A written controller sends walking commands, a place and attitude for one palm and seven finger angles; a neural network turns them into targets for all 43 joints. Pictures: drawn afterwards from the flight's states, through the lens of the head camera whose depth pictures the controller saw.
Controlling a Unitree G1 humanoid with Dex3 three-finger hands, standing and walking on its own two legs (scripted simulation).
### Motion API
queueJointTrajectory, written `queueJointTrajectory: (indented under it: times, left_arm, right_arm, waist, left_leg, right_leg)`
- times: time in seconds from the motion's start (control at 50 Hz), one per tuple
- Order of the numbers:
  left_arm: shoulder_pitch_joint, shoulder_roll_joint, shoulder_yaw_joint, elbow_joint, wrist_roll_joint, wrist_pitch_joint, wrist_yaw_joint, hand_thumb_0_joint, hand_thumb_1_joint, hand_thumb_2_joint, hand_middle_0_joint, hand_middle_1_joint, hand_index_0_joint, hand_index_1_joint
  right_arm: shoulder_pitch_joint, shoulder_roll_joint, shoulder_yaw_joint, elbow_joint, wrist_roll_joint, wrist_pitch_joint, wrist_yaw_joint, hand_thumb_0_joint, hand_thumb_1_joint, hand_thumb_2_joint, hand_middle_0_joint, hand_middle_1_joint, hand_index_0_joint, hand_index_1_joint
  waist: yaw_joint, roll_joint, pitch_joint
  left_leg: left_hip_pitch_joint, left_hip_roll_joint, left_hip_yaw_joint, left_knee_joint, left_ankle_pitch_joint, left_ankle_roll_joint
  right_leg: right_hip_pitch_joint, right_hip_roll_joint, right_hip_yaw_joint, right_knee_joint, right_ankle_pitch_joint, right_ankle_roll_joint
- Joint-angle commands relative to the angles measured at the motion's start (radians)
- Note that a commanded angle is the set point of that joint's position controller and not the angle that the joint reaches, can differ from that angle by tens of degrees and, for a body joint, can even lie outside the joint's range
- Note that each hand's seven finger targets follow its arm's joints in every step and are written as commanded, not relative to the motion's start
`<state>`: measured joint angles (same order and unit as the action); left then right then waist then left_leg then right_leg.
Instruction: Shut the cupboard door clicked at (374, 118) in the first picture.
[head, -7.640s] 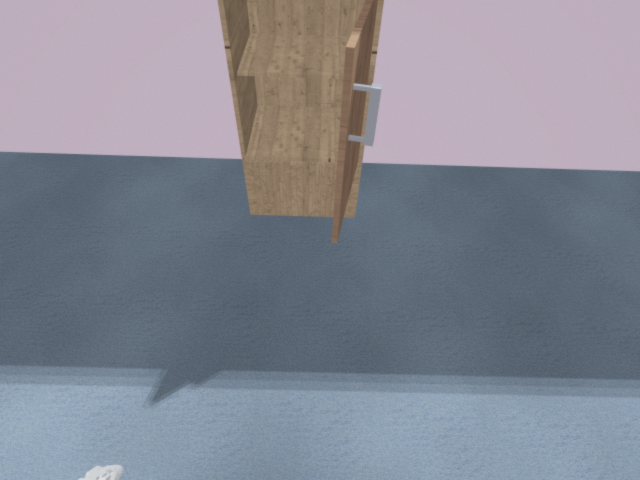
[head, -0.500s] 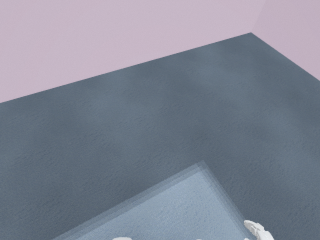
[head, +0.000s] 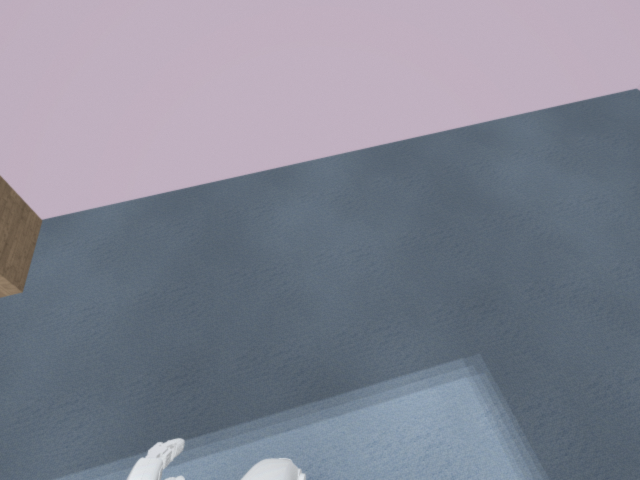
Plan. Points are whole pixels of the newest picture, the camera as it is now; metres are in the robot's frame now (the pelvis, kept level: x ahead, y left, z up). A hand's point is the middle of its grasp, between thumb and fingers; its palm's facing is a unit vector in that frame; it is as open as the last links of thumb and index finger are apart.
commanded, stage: walk to a spot facing it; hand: left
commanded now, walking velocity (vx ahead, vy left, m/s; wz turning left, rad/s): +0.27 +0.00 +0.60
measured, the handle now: out of the picture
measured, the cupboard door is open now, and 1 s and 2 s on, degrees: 78 78 78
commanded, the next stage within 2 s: turn to face it in 1.90 s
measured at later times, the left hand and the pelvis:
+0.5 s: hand out of the picture -0.07 +0.29 -0.19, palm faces +0.37 -0.90 -0.23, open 7.4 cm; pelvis +0.06 +0.10 -0.01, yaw +17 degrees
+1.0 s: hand (106, 373) +0.31 +0.39 -0.16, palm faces +0.35 -0.92 -0.15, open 7.4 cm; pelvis +0.24 +0.19 -0.01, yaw +25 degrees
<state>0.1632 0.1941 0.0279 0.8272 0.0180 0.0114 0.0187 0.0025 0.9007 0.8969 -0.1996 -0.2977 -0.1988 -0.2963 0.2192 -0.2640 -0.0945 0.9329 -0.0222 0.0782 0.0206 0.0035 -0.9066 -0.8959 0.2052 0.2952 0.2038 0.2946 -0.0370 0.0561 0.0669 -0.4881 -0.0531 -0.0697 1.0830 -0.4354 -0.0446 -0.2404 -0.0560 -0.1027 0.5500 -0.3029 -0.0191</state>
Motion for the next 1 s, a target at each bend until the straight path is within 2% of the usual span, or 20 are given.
queueJointTrajectory:
  times: [0.0,0.08,0.16,0.24,0.3,0.34,0.36,0.38,0.4,0.42,0.44,0.48,0.52,0.58,0.64,0.68,0.86,0.92,0.96,0.98]
  left_arm:
    - [0.032,0.179,0.048,-0.053,-0.003,-0.032,0.011,0.000,0.900,0.900,-0.200,-0.300,-0.200,-0.300]
    - [0.133,0.199,0.060,0.011,0.003,-0.050,0.009,0.000,0.900,0.900,-0.200,-0.300,-0.200,-0.300]
    - [0.215,0.202,0.061,0.073,0.011,-0.060,0.002,0.000,0.900,0.900,-0.200,-0.300,-0.200,-0.300]
    - [0.235,0.211,0.066,0.111,0.016,-0.064,-0.002,0.000,0.900,0.900,-0.200,-0.300,-0.200,-0.300]
    - [0.229,0.245,0.076,0.124,0.018,-0.060,-0.008,0.000,0.900,0.900,-0.200,-0.300,-0.200,-0.300]
    - [0.208,0.249,0.078,0.138,0.014,-0.056,-0.014,0.000,0.900,0.900,-0.200,-0.300,-0.200,-0.300]
    - [0.196,0.230,0.073,0.134,0.007,-0.056,-0.021,0.000,0.900,0.900,-0.200,-0.300,-0.200,-0.300]
    - [0.158,0.157,0.063,0.079,-0.004,-0.053,-0.038,0.000,0.900,0.900,-0.200,-0.300,-0.200,-0.300]
    - [0.032,0.169,0.050,0.013,0.005,-0.050,-0.034,0.000,0.900,0.900,-0.200,-0.300,-0.200,-0.300]
    - [-0.018,0.162,0.055,0.012,0.001,-0.049,-0.028,0.000,0.900,0.900,-0.200,-0.300,-0.200,-0.300]
    - [-0.004,0.163,0.055,0.040,0.000,-0.048,-0.031,0.000,0.900,0.900,-0.200,-0.300,-0.200,-0.300]
    - [0.088,0.137,0.055,0.104,0.012,-0.041,-0.043,0.000,0.900,0.900,-0.200,-0.300,-0.200,-0.300]
    - [0.155,0.122,0.050,0.132,0.012,-0.032,-0.041,0.000,0.900,0.900,-0.200,-0.300,-0.200,-0.300]
    - [0.142,0.117,0.045,0.139,0.013,-0.028,-0.036,0.000,0.900,0.900,-0.200,-0.300,-0.200,-0.300]
    - [0.085,0.105,0.042,0.128,0.011,-0.026,-0.032,0.000,0.900,0.900,-0.200,-0.300,-0.200,-0.300]
    - [0.035,0.094,0.039,0.113,0.008,-0.024,-0.032,0.000,0.900,0.900,-0.200,-0.300,-0.200,-0.300]
    - [-0.228,0.040,0.020,0.045,-0.004,-0.048,-0.039,0.000,0.900,0.900,-0.200,-0.300,-0.200,-0.300]
    - [-0.174,0.037,0.020,0.057,-0.006,-0.056,-0.035,0.000,0.900,0.900,-0.200,-0.300,-0.200,-0.300]
    - [0.001,0.056,0.027,0.107,-0.001,-0.065,-0.024,0.000,0.900,0.900,-0.200,-0.300,-0.200,-0.300]
    - [0.138,0.080,0.036,0.146,0.002,-0.072,-0.020,0.000,0.900,0.900,-0.200,-0.300,-0.200,-0.300]
  right_arm:
    - [-0.020,-0.080,-0.018,-0.070,-0.006,-0.018,0.019,0.000,-0.900,-0.900,0.200,0.300,0.200,0.300]
    - [-0.116,-0.072,-0.011,-0.080,-0.007,-0.025,0.035,0.000,-0.900,-0.900,0.200,0.300,0.200,0.300]
    - [-0.200,-0.050,0.002,-0.094,-0.004,-0.036,0.043,0.000,-0.900,-0.900,0.200,0.300,0.200,0.300]
    - [-0.248,-0.028,0.020,-0.110,0.001,-0.053,0.052,0.000,-0.900,-0.900,0.200,0.300,0.200,0.300]
    - [-0.224,-0.026,0.027,-0.115,0.003,-0.067,0.053,0.000,-0.900,-0.900,0.200,0.300,0.200,0.300]
    - [-0.114,-0.050,0.020,-0.093,-0.003,-0.080,0.043,0.000,-0.900,-0.900,0.200,0.300,0.200,0.300]
    - [0.023,-0.111,0.002,-0.056,-0.008,-0.091,0.031,0.000,-0.900,-0.900,0.200,0.300,0.200,0.300]
    - [0.178,-0.265,-0.040,-0.021,-0.016,-0.102,0.016,0.000,-0.900,-0.900,0.200,0.300,0.200,0.300]
    - [0.262,-0.320,-0.044,0.015,-0.002,-0.102,0.002,0.000,-0.900,-0.900,0.200,0.300,0.200,0.300]
    - [0.215,-0.292,-0.038,0.017,0.006,-0.102,-0.012,0.000,-0.900,-0.900,0.200,0.300,0.200,0.300]
    - [0.130,-0.235,-0.022,-0.014,0.009,-0.107,-0.020,0.000,-0.900,-0.900,0.200,0.300,0.200,0.300]
    - [0.031,-0.137,0.013,-0.032,0.007,-0.130,-0.023,0.000,-0.900,-0.900,0.200,0.300,0.200,0.300]
    - [0.026,-0.110,0.023,-0.023,0.014,-0.144,-0.023,0.000,-0.900,-0.900,0.200,0.300,0.200,0.300]
    - [0.082,-0.083,0.024,0.014,0.019,-0.152,-0.025,0.000,-0.900,-0.900,0.200,0.300,0.200,0.300]
    - [0.140,-0.054,0.022,0.052,0.021,-0.155,-0.031,0.000,-0.900,-0.900,0.200,0.300,0.200,0.300]
    - [0.168,-0.041,0.026,0.074,0.021,-0.158,-0.037,0.000,-0.900,-0.900,0.200,0.300,0.200,0.300]
    - [0.364,-0.004,0.045,0.184,0.007,-0.165,-0.065,0.000,-0.900,-0.900,0.200,0.300,0.200,0.300]
    - [0.361,-0.021,0.045,0.207,0.008,-0.162,-0.070,0.000,-0.900,-0.900,0.200,0.300,0.200,0.300]
    - [0.349,-0.038,0.041,0.212,0.011,-0.159,-0.071,0.000,-0.900,-0.900,0.200,0.300,0.200,0.300]
    - [0.316,-0.045,0.037,0.205,0.018,-0.160,-0.069,0.000,-0.900,-0.900,0.200,0.300,0.200,0.300]
  waist:
    - [0.031,-0.247,-0.047]
    - [0.078,-0.207,-0.017]
    - [0.108,-0.217,0.006]
    - [0.115,-0.230,0.002]
    - [0.101,-0.232,-0.004]
    - [0.035,-0.192,-0.051]
    - [-0.038,-0.061,-0.123]
    - [-0.120,0.290,-0.183]
    - [-0.158,0.289,-0.181]
    - [-0.130,0.159,-0.130]
    - [-0.079,0.075,-0.079]
    - [0.001,0.074,-0.012]
    - [0.038,0.090,-0.038]
    - [0.044,0.050,-0.033]
    - [0.039,0.043,0.008]
    - [0.035,0.046,0.039]
    - [-0.038,0.024,0.100]
    - [-0.001,0.050,0.062]
    - [0.070,0.030,-0.016]
    - [0.136,0.032,-0.067]
  left_leg:
    - [-0.123,0.083,0.040,0.176,0.110,-0.033]
    - [-0.177,0.127,0.075,0.067,0.117,-0.036]
    - [-0.172,0.142,0.113,-0.092,0.093,-0.022]
    - [-0.076,0.142,0.163,-0.289,0.061,0.005]
    - [0.058,0.123,0.209,-0.397,0.031,0.031]
    - [0.273,0.082,0.256,-0.536,0.079,0.047]
    - [0.519,0.084,0.228,-0.637,0.096,0.069]
    - [0.728,0.381,-0.268,-0.751,0.018,0.174]
    - [0.732,0.488,-0.454,-0.831,0.104,0.248]
    - [0.636,0.495,-0.416,-0.838,0.092,0.255]
    - [0.545,0.450,-0.344,-0.847,0.095,0.233]
    - [0.411,0.333,-0.146,-0.859,0.297,0.174]
    - [0.416,0.278,-0.038,-0.859,0.481,0.162]
    - [0.465,0.257,-0.022,-0.863,0.644,0.147]
    - [0.484,0.249,-0.026,-0.876,0.682,0.136]
    - [0.498,0.258,-0.033,-0.888,0.687,0.155]
    - [0.648,0.278,-0.078,-0.841,0.910,0.182]
    - [0.611,0.267,-0.031,-0.745,1.182,0.163]
    - [0.577,0.251,-0.018,-0.577,1.353,0.135]
    - [0.493,0.223,0.003,-0.422,1.296,0.112]
  right_leg:
    - [0.114,-0.253,0.132,-0.282,0.145,-0.052]
    - [0.195,-0.304,0.124,-0.347,-0.025,-0.066]
    - [0.244,-0.330,0.072,-0.368,-0.015,-0.067]
    - [0.228,-0.356,-0.001,-0.341,0.022,-0.063]
    - [0.168,-0.375,-0.048,-0.292,0.046,-0.054]
    - [0.090,-0.344,-0.121,-0.139,0.089,-0.015]
    - [-0.030,-0.289,-0.190,0.107,0.151,0.027]
    - [-0.364,-0.121,-0.210,0.491,-0.208,0.108]
    - [-0.533,-0.086,-0.032,0.649,-0.335,0.099]
    - [-0.553,-0.115,0.041,0.716,-0.257,0.085]
    - [-0.532,-0.138,0.064,0.720,-0.157,0.085]
    - [-0.417,-0.147,0.066,0.662,-0.007,0.093]
    - [-0.366,-0.124,0.052,0.632,0.060,0.103]
    - [-0.400,-0.100,0.042,0.608,0.112,0.112]
    - [-0.453,-0.092,0.042,0.573,0.159,0.112]
    - [-0.489,-0.092,0.043,0.538,0.182,0.110]
    - [-0.499,-0.033,0.012,0.252,0.149,0.040]
    - [-0.291,0.029,-0.028,0.130,0.095,-0.010]
    - [-0.071,0.088,-0.064,0.067,0.092,-0.038]
    - [0.109,0.085,-0.057,-0.002,0.164,-0.051]
